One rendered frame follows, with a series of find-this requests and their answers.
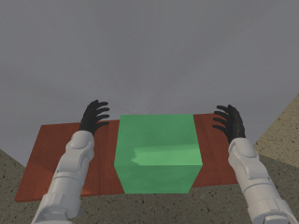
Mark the robot right forearm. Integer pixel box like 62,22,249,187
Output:
228,137,299,224

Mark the table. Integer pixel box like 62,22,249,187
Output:
14,112,238,218

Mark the robot left hand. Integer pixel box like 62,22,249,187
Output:
78,100,109,136

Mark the robot right hand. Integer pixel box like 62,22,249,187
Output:
212,105,246,144

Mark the carton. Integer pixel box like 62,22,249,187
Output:
114,114,203,194

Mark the robot left forearm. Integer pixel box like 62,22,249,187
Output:
31,131,94,224

